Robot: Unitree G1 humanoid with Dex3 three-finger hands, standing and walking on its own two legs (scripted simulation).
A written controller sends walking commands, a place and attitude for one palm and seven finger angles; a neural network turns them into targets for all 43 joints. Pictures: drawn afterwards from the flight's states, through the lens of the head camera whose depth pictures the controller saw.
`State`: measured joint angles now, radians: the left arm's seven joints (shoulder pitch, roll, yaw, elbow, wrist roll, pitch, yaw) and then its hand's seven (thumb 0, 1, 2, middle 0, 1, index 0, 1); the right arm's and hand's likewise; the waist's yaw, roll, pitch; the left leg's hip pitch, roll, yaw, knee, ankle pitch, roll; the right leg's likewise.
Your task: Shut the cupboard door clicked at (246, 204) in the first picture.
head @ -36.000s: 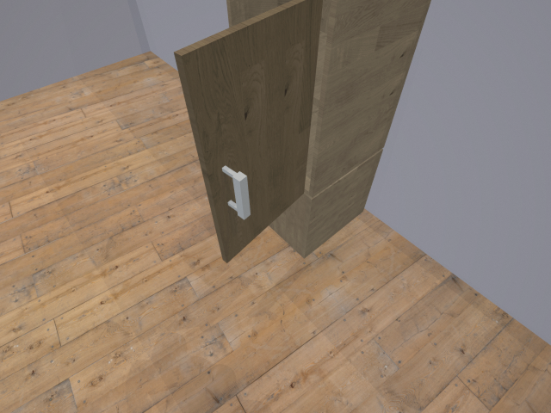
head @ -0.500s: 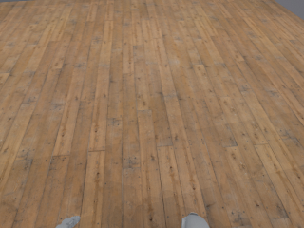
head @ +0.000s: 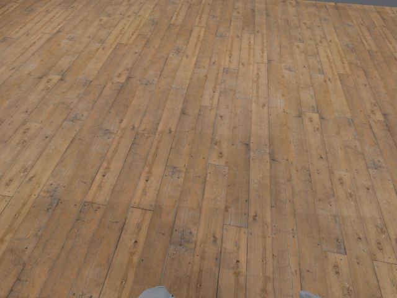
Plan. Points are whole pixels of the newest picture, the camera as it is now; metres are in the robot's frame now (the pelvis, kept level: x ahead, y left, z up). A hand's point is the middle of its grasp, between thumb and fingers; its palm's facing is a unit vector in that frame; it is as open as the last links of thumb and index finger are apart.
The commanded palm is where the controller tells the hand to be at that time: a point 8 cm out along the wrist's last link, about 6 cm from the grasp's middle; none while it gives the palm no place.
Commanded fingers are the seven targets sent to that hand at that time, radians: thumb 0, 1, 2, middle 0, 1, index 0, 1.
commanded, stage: turn to face it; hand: left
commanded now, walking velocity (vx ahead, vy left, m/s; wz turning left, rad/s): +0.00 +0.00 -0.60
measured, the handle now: out of the picture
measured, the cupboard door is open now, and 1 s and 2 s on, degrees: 61 61 61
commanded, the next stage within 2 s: none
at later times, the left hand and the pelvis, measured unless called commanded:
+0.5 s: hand out of the picture +0.13 +0.18 -0.16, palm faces -0.18 -0.96 -0.21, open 7.4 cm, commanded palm none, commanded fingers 0.00 0.90 0.90 -0.20 -0.30 -0.20 -0.30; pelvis +0.06 +0.00 +0.01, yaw -16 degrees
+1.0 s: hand (179, 210) +0.33 +0.08 -0.14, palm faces -0.59 -0.77 -0.25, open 7.4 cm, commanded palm none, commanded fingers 0.00 0.90 0.90 -0.20 -0.30 -0.20 -0.30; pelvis +0.08 +0.00 +0.00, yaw -34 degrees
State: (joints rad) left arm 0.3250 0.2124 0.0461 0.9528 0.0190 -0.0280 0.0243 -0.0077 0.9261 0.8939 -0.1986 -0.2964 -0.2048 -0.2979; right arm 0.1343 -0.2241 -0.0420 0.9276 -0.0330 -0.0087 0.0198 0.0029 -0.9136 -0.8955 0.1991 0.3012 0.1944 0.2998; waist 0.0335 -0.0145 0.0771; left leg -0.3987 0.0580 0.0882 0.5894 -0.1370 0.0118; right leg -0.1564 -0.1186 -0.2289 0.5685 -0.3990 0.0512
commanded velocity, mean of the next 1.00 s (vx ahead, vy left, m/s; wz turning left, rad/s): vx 0.00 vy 0.00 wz -0.60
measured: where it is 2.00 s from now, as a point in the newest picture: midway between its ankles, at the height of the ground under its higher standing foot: outside the picture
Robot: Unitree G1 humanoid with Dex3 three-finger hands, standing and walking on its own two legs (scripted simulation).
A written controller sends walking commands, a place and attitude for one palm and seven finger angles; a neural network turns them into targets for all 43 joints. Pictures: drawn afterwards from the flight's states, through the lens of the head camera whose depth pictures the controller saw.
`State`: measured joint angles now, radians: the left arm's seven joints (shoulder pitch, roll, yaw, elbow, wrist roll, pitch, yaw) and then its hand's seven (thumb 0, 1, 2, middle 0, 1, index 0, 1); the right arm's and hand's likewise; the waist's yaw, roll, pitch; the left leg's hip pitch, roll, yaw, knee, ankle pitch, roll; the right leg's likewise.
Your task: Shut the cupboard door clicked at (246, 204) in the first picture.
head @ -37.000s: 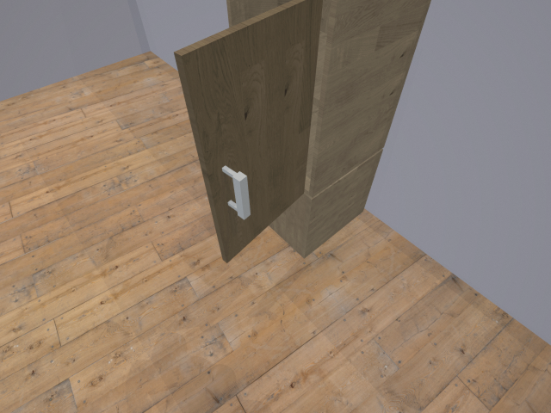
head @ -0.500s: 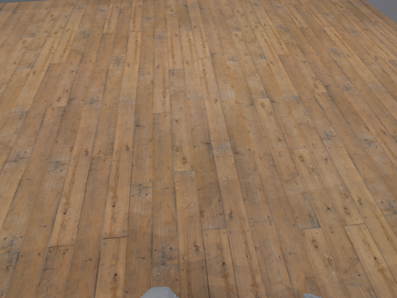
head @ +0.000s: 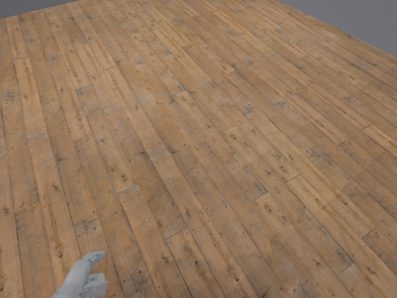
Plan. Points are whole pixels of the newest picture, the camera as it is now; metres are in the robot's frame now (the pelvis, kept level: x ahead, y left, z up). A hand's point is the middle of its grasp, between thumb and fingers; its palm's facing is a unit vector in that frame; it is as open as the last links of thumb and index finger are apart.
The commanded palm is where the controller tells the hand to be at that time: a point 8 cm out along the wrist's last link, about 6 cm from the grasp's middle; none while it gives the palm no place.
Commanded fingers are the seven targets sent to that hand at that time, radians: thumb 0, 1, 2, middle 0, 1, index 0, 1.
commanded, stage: turn to face it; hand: left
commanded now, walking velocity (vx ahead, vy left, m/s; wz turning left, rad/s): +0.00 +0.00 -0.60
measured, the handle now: out of the picture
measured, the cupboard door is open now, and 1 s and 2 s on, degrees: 61 61 61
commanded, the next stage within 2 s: none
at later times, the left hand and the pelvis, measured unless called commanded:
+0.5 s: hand (103, 296) +0.15 +0.22 -0.17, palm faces -0.25 -0.95 -0.17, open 7.4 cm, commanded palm none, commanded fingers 0.00 0.90 0.90 -0.20 -0.30 -0.20 -0.30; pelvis +0.02 +0.04 +0.01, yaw -17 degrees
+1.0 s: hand (149, 259) +0.22 +0.12 -0.16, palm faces -0.57 -0.79 -0.22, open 7.4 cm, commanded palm none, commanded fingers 0.00 0.90 0.90 -0.20 -0.30 -0.20 -0.30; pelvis +0.03 +0.02 +0.01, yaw -35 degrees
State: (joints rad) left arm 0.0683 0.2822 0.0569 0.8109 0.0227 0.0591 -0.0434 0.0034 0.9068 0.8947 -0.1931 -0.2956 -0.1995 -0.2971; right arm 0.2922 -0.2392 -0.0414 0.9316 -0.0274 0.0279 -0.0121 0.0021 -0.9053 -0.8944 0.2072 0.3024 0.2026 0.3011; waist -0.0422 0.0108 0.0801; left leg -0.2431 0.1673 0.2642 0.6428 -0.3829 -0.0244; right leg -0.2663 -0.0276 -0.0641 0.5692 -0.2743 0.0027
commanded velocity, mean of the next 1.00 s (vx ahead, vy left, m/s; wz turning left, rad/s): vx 0.00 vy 0.00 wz -0.60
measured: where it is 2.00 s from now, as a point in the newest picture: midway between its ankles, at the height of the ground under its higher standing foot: outside the picture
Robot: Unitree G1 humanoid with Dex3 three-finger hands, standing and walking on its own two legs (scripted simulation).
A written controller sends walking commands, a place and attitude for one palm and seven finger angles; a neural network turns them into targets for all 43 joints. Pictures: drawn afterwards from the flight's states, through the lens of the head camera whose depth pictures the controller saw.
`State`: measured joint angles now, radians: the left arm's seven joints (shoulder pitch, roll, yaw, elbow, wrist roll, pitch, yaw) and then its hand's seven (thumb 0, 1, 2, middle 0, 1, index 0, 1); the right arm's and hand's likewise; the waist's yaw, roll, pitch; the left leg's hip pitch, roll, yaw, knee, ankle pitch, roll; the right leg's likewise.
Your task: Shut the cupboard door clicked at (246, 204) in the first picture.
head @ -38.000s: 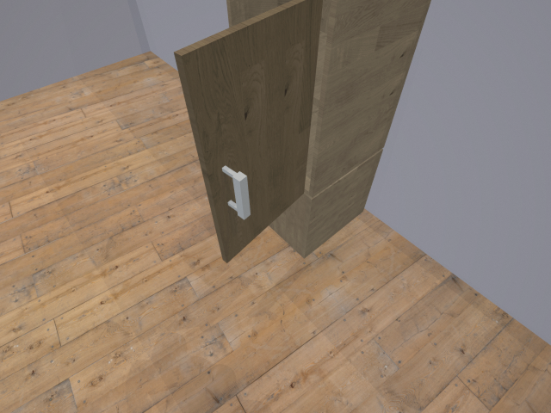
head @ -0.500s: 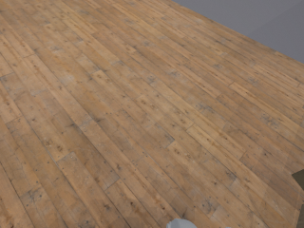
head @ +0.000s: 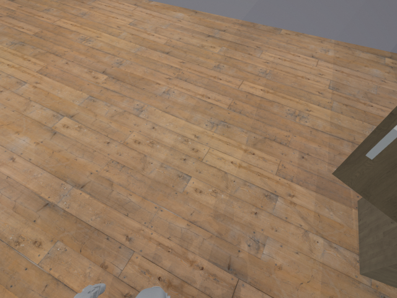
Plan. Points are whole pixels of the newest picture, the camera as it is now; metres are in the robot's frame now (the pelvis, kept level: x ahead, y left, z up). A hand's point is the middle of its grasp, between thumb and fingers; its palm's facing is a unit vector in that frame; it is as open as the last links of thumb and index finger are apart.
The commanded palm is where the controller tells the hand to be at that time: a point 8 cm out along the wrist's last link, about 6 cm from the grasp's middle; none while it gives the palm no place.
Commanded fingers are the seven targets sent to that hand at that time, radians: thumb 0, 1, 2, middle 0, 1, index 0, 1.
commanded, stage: turn to face it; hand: left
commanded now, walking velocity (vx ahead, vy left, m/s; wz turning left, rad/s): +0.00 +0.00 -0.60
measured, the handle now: (386, 140) +0.56 -0.53 -0.06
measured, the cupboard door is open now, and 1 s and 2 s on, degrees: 61 61 61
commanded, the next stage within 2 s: take the last steps up to it in 1.16 s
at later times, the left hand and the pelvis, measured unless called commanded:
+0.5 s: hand (137, 269) +0.20 +0.15 -0.16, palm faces -0.32 -0.91 -0.26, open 7.4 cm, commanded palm none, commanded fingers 0.00 0.90 0.90 -0.20 -0.30 -0.20 -0.30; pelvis +0.02 -0.01 -0.01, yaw -18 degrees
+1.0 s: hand (153, 244) +0.25 +0.12 -0.16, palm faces -0.54 -0.82 -0.19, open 7.4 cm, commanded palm none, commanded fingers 0.00 0.90 0.90 -0.20 -0.30 -0.20 -0.30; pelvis +0.05 +0.00 +0.01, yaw -34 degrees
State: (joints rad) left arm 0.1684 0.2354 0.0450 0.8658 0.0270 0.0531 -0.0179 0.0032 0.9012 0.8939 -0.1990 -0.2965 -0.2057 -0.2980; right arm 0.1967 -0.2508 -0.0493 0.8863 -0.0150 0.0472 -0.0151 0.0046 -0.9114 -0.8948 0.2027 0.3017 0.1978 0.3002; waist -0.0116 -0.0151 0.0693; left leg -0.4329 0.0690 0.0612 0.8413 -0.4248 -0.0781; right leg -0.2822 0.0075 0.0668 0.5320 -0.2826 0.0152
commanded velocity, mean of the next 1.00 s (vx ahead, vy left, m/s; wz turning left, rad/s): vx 0.00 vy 0.00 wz -0.54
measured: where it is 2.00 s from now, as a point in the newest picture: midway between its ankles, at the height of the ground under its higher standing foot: outside the picture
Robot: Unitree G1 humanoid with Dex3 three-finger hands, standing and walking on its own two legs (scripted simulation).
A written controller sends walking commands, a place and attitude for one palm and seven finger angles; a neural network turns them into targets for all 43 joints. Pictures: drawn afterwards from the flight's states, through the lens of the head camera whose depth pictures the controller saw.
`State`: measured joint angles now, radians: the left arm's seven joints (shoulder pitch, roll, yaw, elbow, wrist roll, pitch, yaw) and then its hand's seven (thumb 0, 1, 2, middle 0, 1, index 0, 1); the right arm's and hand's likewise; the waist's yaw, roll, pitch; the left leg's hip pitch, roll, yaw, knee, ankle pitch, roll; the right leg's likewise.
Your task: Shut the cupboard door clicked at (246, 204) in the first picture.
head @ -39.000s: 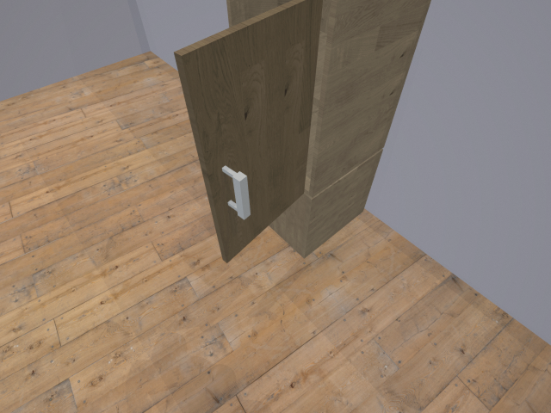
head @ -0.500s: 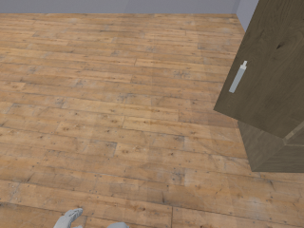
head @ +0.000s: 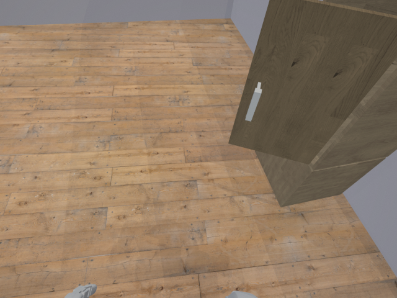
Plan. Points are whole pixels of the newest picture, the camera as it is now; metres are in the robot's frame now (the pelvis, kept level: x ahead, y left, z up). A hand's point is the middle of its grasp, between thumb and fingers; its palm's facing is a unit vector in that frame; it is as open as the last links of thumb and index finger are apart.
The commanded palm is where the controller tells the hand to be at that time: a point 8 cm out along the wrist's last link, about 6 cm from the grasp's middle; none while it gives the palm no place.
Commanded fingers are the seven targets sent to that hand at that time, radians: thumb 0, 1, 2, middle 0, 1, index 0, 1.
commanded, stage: turn to face it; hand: left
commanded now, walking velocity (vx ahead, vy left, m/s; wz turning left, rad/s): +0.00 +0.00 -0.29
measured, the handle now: (253, 101) +0.71 -0.15 -0.07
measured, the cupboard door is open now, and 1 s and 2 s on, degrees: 61 61 61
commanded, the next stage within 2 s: take the last steps up to it in 0.16 s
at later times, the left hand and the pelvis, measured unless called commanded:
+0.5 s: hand out of the picture +0.11 +0.17 -0.20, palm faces -0.13 -0.98 -0.13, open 7.4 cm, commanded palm none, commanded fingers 0.00 0.90 0.90 -0.20 -0.30 -0.20 -0.30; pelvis +0.04 -0.01 -0.01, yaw -9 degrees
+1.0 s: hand (195, 215) +0.35 +0.02 -0.19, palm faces -0.33 -0.93 -0.16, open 7.4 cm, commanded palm none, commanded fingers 0.00 0.90 0.90 -0.20 -0.30 -0.20 -0.30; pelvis +0.17 -0.12 -0.02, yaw -15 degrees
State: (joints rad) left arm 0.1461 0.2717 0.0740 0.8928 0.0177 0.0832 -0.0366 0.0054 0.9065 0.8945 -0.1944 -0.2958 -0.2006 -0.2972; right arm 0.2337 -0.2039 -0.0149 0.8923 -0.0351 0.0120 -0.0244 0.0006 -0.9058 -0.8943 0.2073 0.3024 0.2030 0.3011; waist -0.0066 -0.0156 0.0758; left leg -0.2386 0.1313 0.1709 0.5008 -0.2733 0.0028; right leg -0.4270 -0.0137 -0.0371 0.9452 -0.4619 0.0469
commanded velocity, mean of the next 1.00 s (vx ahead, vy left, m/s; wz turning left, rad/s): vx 0.20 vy -0.11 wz -0.17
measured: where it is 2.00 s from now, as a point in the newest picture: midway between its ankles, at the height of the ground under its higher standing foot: (218, 292)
